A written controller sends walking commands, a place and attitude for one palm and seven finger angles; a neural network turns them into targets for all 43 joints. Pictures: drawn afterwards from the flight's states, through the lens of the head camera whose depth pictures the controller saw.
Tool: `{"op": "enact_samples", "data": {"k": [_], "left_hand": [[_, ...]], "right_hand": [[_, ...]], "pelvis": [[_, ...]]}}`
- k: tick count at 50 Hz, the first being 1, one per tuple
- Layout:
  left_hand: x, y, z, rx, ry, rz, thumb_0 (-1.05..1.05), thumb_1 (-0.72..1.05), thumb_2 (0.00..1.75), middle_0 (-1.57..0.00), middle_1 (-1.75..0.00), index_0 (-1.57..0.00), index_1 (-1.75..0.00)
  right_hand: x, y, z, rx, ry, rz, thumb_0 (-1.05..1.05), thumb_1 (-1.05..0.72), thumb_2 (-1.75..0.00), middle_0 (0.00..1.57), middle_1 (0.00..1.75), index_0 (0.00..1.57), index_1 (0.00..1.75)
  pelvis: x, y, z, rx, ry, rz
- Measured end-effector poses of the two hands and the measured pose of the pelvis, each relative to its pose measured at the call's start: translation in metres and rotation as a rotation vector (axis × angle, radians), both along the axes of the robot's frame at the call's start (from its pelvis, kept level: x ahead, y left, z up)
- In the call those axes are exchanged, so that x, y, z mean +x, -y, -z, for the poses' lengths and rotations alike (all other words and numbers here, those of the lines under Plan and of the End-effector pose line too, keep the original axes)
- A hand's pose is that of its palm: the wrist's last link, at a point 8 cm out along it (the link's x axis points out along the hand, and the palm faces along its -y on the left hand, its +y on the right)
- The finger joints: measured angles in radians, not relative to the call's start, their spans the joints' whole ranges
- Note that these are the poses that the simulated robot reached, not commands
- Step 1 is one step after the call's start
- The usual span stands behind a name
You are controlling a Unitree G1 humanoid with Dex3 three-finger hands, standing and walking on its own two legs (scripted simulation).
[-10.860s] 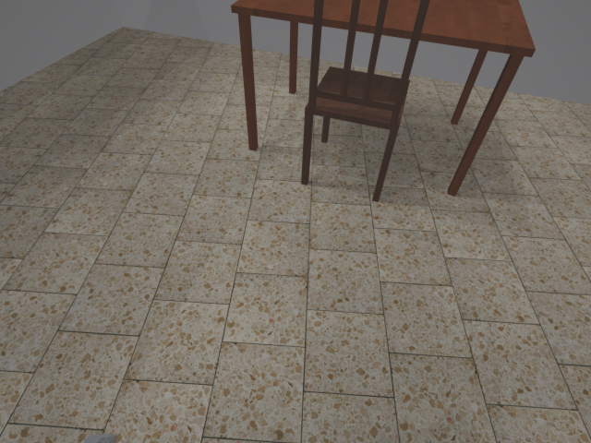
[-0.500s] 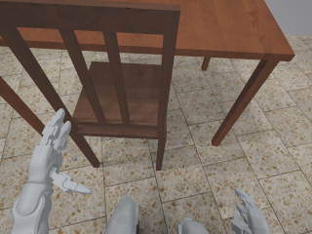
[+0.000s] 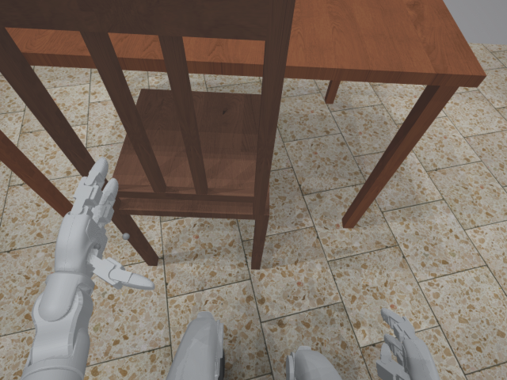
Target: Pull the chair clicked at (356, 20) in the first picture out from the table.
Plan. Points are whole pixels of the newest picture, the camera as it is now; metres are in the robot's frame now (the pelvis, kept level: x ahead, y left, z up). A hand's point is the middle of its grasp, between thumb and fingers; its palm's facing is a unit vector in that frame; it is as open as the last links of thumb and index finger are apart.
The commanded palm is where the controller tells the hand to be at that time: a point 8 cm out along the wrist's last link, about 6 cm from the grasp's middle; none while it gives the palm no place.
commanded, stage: aim the fingers beside a spindle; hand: left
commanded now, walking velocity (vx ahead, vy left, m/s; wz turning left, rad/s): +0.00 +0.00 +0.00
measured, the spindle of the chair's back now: (136, 132) +0.49 +0.24 +0.05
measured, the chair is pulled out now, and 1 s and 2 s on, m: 0.00 0.00 0.00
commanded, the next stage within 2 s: push the fingers through the gap in 1.04 s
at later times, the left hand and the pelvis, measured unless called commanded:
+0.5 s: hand (137, 218) +0.35 +0.21 +0.02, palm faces +0.04 -1.00 -0.05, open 16.9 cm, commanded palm +0.33 +0.25 +0.02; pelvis +0.00 -0.01 -0.02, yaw -1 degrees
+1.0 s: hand (142, 219) +0.35 +0.20 +0.01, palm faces +0.03 -1.00 -0.04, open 16.9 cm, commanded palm +0.33 +0.25 +0.02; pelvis +0.00 -0.01 -0.02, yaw -1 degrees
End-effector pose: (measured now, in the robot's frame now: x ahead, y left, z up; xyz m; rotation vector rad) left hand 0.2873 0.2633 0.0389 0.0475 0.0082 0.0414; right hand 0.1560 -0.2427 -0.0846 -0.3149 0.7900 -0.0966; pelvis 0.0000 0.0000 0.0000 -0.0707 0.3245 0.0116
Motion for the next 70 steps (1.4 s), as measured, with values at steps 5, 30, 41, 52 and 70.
{"op": "enact_samples", "data": {"k": [5, 30, 41, 52, 70], "left_hand": [[0.009, 0.0, 0.005, -0.003, -0.003, -0.002, -0.01, -0.5, 0.3, -0.06, -0.08, -0.06, -0.08], [0.041, 0.007, 0.02, 0.002, 0.002, 0.01, -0.01, -0.5, 0.3, -0.06, -0.08, -0.06, -0.08], [0.033, -0.002, 0.02, 0.005, 0.002, -0.019, -0.01, -0.5, 0.3, -0.06, -0.08, -0.06, -0.08], [0.043, 0.008, 0.024, -0.001, -0.007, 0.005, -0.01, -0.5, 0.3, -0.06, -0.08, -0.06, -0.08], [0.064, -0.005, 0.024, -0.009, -0.005, 0.0, -0.01, -0.5, 0.3, -0.06, -0.08, -0.06, -0.08]], "right_hand": [[-0.002, 0.002, 0.005, -0.003, -0.015, 0.003, 0.01, -0.9, -0.89, 0.2, 0.3, 0.21, 0.3], [-0.029, 0.017, 0.029, -0.007, -0.113, 0.055, 0.01, -0.9, -0.89, 0.2, 0.3, 0.21, 0.3], [-0.031, 0.02, 0.029, -0.006, -0.119, 0.066, 0.01, -0.9, -0.89, 0.2, 0.3, 0.21, 0.3], [-0.022, 0.018, 0.028, -0.012, -0.097, 0.05, 0.01, -0.9, -0.89, 0.2, 0.3, 0.21, 0.3], [-0.034, 0.02, 0.033, -0.025, -0.158, 0.068, 0.01, -0.9, -0.89, 0.2, 0.3, 0.21, 0.3]], "pelvis": [[0.0, 0.001, 0.003, 0.0, -0.01, 0.003], [-0.004, 0.006, 0.016, 0.008, -0.05, 0.02], [-0.004, 0.008, 0.016, 0.011, -0.047, 0.021], [-0.005, 0.007, 0.017, 0.008, -0.053, 0.018], [-0.001, 0.005, 0.018, 0.001, -0.065, 0.019]]}}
